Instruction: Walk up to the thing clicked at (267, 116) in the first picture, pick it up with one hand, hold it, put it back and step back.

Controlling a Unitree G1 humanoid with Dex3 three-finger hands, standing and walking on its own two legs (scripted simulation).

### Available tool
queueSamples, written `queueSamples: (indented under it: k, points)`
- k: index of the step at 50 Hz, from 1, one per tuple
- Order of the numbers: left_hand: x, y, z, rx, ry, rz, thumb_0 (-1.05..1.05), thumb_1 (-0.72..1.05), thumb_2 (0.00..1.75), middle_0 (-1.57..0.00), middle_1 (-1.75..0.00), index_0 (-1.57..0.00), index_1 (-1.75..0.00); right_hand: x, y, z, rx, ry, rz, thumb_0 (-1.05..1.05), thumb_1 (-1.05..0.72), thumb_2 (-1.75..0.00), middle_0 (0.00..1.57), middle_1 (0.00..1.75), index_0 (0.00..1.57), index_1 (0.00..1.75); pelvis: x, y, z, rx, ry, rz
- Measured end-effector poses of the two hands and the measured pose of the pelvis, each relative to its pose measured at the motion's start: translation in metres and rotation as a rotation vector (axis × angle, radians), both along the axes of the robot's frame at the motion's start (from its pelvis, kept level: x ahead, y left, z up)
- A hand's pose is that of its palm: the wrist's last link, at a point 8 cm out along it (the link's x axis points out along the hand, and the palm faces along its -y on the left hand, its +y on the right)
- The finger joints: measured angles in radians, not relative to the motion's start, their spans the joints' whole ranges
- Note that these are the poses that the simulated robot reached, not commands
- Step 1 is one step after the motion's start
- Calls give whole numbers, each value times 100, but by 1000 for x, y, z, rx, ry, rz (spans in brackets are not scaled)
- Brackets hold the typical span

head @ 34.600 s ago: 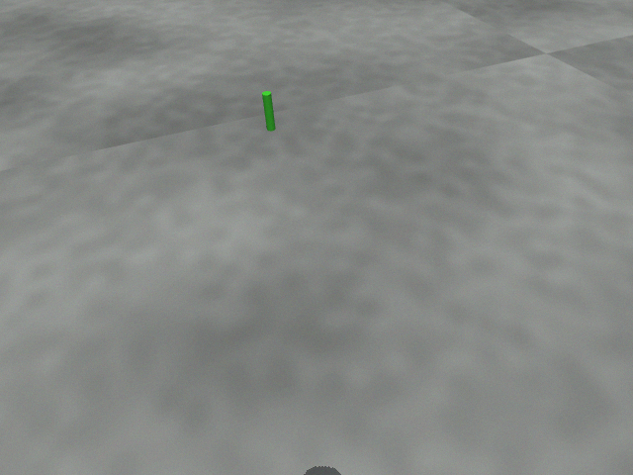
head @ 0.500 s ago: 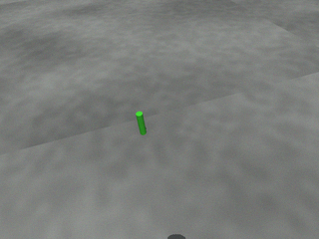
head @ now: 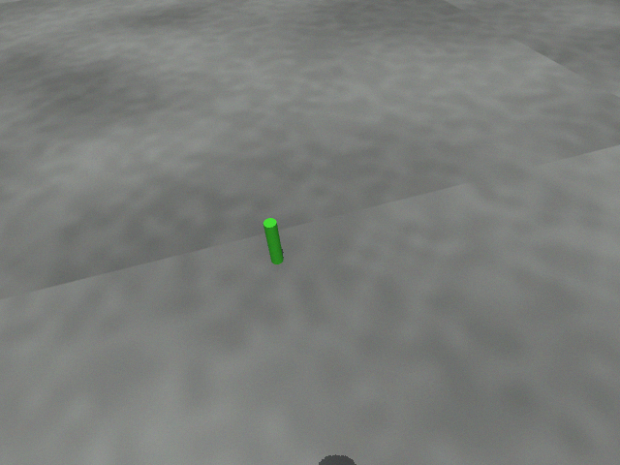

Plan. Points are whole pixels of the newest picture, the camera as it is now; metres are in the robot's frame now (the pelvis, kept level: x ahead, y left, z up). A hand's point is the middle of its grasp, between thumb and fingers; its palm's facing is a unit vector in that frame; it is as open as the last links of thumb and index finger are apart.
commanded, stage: step back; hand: left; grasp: from the side
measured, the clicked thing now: (273, 242) +1.04 +0.23 -0.65
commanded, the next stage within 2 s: stand in 0.34 s
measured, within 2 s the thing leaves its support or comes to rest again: neither
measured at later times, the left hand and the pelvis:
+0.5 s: hand out of the picture +0.12 +0.29 -0.14, palm faces +0.02 -0.94 -0.34, open 7.4 cm; pelvis +0.04 +0.03 +0.01, yaw +1 degrees
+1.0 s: hand out of the picture +0.08 +0.28 -0.13, palm faces +0.00 -0.94 -0.35, open 7.4 cm; pelvis +0.02 +0.02 +0.02, yaw +1 degrees
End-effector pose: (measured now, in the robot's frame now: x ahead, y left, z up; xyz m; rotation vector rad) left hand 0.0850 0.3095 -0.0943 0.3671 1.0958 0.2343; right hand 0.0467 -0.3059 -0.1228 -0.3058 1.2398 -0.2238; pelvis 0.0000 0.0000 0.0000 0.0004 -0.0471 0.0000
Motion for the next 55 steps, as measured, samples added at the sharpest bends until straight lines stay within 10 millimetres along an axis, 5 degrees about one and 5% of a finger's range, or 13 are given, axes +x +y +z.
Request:
queueSamples:
  k: [6,14,30,37,55]
  points:
    - [16,-5,0,-36,-18,15,0,90,90,-21,-30,-21,-30,23,6,4,-7,7,43,1,-91,-90,20,30,21,30,12,8,4,5,13,21]
    - [30,18,-14,-64,15,54,0,90,90,-21,-30,-21,-30,42,31,10,-23,12,58,1,-91,-90,20,30,21,30,26,25,3,6,15,23]
    - [25,20,-7,-71,87,45,0,91,90,-20,-30,-20,-30,106,52,27,15,-116,91,1,-91,-90,20,30,21,30,34,32,17,-4,3,18]
    - [16,17,-3,-68,87,44,0,90,90,-20,-30,-20,-30,98,48,29,20,-111,87,0,-91,-90,20,30,21,30,28,28,19,-2,-4,18]
    - [-18,8,-3,-58,147,49,0,90,90,-20,-30,-21,-30,33,28,18,24,20,39,1,-91,-90,20,30,21,30,13,17,20,1,-1,20]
